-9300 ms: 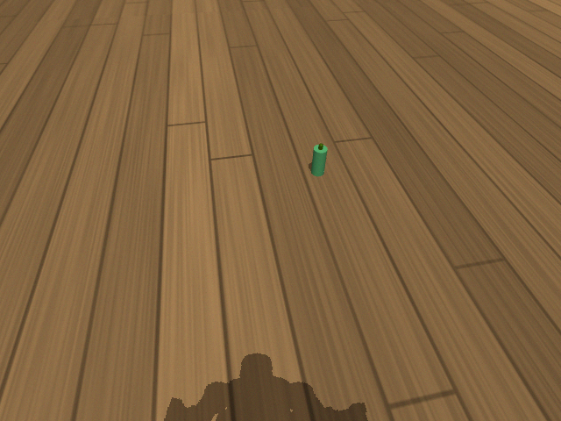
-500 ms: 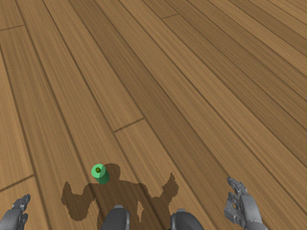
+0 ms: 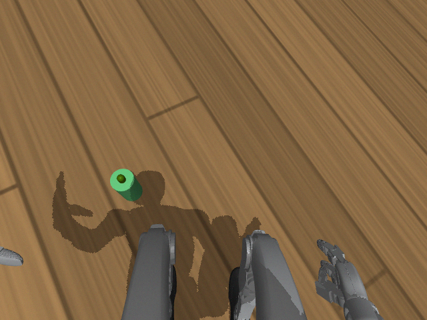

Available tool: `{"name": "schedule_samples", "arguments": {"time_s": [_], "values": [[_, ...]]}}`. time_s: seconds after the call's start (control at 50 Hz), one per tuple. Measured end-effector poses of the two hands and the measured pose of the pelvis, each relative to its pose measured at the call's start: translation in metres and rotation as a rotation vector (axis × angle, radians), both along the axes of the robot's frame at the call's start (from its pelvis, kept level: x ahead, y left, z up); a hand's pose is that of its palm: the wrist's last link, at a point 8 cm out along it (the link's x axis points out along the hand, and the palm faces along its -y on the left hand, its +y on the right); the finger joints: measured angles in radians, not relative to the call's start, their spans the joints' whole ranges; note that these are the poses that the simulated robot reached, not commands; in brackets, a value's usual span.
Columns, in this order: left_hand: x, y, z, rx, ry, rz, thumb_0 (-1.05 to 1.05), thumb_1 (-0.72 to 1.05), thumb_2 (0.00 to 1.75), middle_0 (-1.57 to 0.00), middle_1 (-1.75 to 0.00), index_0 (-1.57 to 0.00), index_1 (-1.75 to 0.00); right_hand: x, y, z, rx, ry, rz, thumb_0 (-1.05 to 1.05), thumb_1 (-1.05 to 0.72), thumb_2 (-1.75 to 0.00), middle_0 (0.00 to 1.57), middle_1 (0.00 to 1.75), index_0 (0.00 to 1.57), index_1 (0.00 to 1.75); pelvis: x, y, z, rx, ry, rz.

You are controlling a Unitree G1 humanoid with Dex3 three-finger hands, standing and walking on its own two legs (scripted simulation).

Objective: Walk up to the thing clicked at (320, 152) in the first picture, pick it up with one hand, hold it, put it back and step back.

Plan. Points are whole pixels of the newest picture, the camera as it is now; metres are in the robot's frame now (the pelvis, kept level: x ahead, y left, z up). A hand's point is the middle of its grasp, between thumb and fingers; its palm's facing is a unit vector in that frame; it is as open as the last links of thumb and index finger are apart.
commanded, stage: go down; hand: left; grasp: from the side
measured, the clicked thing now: (126, 185) +0.44 +0.27 -0.44
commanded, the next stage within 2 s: approach in 1.58 s
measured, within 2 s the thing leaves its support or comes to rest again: neither
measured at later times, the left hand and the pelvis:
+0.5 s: hand (0, 203) +0.31 +0.41 -0.11, palm faces +0.24 -0.96 -0.15, open 17.4 cm; pelvis -0.03 +0.00 -0.09, yaw -3 degrees
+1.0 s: hand (0, 197) +0.32 +0.43 -0.13, palm faces +0.25 -0.96 -0.11, open 17.6 cm; pelvis -0.04 +0.00 -0.14, yaw -4 degrees
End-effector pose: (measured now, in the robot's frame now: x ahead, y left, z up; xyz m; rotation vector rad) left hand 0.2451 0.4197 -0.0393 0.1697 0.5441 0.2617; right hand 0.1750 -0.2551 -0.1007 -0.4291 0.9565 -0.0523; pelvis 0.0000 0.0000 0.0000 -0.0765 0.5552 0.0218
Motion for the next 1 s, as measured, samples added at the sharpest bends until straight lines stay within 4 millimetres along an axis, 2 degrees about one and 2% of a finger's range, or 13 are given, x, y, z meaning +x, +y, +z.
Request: {"name": "schedule_samples", "arguments": {"time_s": [0.2,0.36,0.5,0.62,0.76,1.0], "values": [[0.007,0.024,-0.023,-0.002,-0.137,0.012,-0.01,-0.51,0.06,-0.06,-0.08,-0.06,-0.08,-0.028,-0.005,-0.04,-0.036,0.053,0.024,0.0,-0.9,-0.9,0.21,0.3,0.2,0.3,-0.018,-0.002,-0.04,-0.014,0.015,-0.008],[0.025,0.03,-0.046,-0.03,-0.193,-0.02,-0.01,-0.51,0.03,-0.06,-0.06,-0.06,-0.06,-0.042,-0.013,-0.063,-0.076,0.056,0.032,0.0,-0.91,-0.9,0.21,0.3,0.2,0.3,-0.03,-0.002,-0.07,-0.028,0.015,-0.021],[0.032,0.04,-0.056,-0.025,-0.249,-0.003,-0.01,-0.52,0.02,-0.07,-0.05,-0.06,-0.05,-0.054,-0.017,-0.082,-0.099,0.09,0.031,0.0,-0.91,-0.91,0.21,0.3,0.2,0.3,-0.032,-0.002,-0.089,-0.033,0.019,-0.03],[0.035,0.05,-0.065,-0.029,-0.272,-0.003,-0.01,-0.53,0.03,-0.06,-0.04,-0.06,-0.04,-0.058,-0.018,-0.098,-0.112,0.117,0.047,0.0,-0.92,-0.91,0.21,0.3,0.2,0.3,-0.033,-0.002,-0.104,-0.038,0.022,-0.033],[0.043,0.051,-0.077,-0.045,-0.298,-0.022,-0.01,-0.55,0.03,-0.05,-0.03,-0.05,-0.03,-0.056,-0.018,-0.112,-0.122,0.117,0.062,0.0,-0.92,-0.91,0.21,0.3,0.2,0.3,-0.034,0.0,-0.119,-0.044,0.017,-0.037],[0.046,0.058,-0.082,-0.047,-0.338,-0.008,-0.01,-0.57,0.05,-0.05,-0.03,-0.04,-0.04,-0.056,-0.018,-0.127,-0.125,0.114,0.077,0.0,-0.93,-0.91,0.21,0.3,0.2,0.3,-0.036,-0.001,-0.135,-0.045,0.011,-0.044]]}}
